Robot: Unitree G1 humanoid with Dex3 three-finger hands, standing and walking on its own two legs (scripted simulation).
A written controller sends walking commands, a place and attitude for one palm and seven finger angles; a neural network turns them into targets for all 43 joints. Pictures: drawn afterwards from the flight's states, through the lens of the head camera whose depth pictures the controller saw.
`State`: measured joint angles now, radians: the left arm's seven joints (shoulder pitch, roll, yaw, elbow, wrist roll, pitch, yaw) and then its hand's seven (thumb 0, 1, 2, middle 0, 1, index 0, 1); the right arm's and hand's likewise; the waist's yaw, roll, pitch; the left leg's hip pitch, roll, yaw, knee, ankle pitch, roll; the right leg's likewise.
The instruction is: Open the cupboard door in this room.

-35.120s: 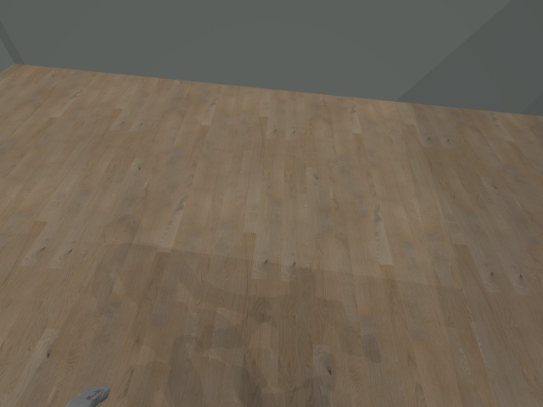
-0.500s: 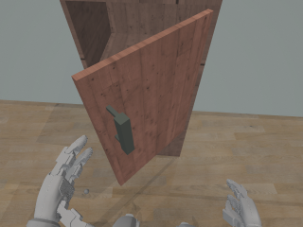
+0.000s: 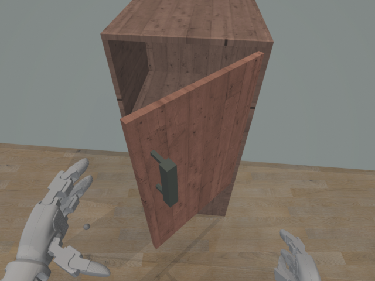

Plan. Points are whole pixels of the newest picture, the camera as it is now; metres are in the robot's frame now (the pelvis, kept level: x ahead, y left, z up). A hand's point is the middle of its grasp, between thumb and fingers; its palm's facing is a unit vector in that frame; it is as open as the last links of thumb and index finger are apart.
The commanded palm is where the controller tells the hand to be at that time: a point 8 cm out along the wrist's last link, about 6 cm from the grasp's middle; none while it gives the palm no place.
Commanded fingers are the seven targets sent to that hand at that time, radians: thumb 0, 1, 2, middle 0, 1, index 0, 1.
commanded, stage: draw the hand back to the body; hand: left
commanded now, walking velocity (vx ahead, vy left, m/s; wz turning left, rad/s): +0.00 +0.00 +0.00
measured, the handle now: (163, 178) +0.33 +0.09 +0.06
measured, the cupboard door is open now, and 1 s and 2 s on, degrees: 48 48 48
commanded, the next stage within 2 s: step back with the hand held close in 1.02 s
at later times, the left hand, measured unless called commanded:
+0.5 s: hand (39, 187) +0.22 +0.26 +0.17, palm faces +0.39 -0.84 -0.39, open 10.8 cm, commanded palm +0.17 +0.30 +0.19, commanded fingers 0.00 0.69 0.81 -0.19 -0.30 -0.19 -0.30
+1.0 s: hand (40, 180) +0.22 +0.25 +0.19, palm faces +0.43 -0.82 -0.39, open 7.5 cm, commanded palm +0.17 +0.29 +0.21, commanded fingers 0.00 0.90 0.90 -0.20 -0.30 -0.20 -0.30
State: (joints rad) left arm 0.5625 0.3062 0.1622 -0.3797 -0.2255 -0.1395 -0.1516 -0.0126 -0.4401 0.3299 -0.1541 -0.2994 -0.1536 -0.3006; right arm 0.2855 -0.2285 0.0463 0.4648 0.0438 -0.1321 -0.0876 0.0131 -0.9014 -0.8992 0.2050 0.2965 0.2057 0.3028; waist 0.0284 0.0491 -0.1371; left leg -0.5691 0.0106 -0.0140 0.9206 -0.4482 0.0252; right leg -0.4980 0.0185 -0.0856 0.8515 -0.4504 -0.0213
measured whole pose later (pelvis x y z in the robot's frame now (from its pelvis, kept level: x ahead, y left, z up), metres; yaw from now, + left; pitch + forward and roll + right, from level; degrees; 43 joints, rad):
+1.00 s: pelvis +0.02 -0.01 +0.05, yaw -1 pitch -4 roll +0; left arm 0.46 0.34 0.32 -0.36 -0.06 -0.04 0.11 0.01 0.88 0.90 -0.21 -0.30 -0.21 -0.30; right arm 0.19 -0.23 0.02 0.65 0.00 -0.08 -0.08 0.01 -0.90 -0.90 0.21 0.30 0.21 0.30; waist 0.07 0.05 0.02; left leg -0.08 0.00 0.02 0.40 -0.24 0.01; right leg -0.03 0.02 -0.05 0.35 -0.24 -0.03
